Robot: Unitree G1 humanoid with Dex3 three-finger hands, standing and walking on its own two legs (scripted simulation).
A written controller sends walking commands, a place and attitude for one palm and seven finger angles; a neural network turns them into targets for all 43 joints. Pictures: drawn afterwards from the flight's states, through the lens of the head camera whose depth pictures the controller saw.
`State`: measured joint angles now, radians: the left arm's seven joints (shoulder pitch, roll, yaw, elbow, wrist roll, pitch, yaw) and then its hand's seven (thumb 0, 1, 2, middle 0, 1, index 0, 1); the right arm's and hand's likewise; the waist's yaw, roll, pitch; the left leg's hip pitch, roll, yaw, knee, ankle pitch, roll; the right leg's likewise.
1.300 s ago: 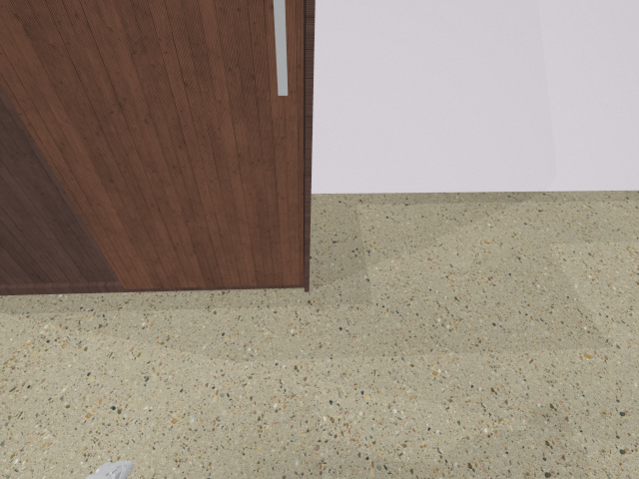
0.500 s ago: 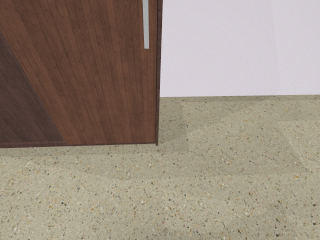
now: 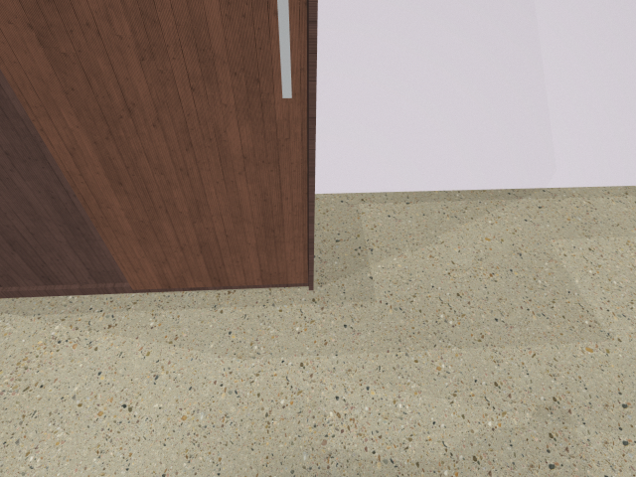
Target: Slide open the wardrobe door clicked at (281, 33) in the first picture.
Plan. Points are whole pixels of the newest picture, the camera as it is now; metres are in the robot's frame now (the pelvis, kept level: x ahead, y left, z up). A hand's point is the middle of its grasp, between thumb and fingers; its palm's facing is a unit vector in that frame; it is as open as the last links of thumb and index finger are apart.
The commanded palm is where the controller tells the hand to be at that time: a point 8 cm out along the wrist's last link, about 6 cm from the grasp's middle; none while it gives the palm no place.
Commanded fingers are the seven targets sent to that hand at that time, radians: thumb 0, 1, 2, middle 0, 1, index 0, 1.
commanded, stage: look at it before walking up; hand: right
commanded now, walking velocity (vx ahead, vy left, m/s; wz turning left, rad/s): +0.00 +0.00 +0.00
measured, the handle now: (285, 45) +0.87 +0.12 +0.15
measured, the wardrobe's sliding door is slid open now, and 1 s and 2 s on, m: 0.00 0.00 0.00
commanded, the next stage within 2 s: walk to a spot facing it in 0.14 s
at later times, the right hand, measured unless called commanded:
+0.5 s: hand out of the picture +0.06 -0.22 -0.17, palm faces -0.09 +0.95 -0.30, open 7.3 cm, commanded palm none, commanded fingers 0.00 -0.90 -0.90 0.20 0.30 0.20 0.30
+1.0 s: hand out of the picture +0.07 -0.18 -0.17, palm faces -0.26 +0.93 -0.24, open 7.3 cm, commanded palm none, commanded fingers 0.00 -0.90 -0.90 0.20 0.30 0.20 0.30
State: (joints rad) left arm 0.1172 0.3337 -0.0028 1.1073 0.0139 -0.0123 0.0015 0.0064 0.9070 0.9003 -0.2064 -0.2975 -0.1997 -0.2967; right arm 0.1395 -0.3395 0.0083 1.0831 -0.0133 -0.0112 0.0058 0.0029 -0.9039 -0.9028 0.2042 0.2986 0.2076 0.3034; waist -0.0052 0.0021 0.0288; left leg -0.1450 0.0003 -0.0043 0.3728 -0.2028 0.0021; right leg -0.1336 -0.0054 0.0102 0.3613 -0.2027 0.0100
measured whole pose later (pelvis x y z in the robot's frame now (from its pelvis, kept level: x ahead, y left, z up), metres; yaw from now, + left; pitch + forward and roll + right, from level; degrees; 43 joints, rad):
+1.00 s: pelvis -0.03 +0.01 -0.01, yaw +20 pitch +2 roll -1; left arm 0.11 0.24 0.06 0.92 0.02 0.05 0.03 0.01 0.91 0.90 -0.20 -0.30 -0.20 -0.30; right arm 0.27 -0.21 -0.06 0.91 -0.03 0.03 0.00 0.00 -0.90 -0.90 0.21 0.30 0.21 0.30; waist -0.05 0.01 0.06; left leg -0.33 -0.11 -0.16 0.46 -0.16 0.05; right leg -0.42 -0.02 0.03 0.92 -0.40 0.07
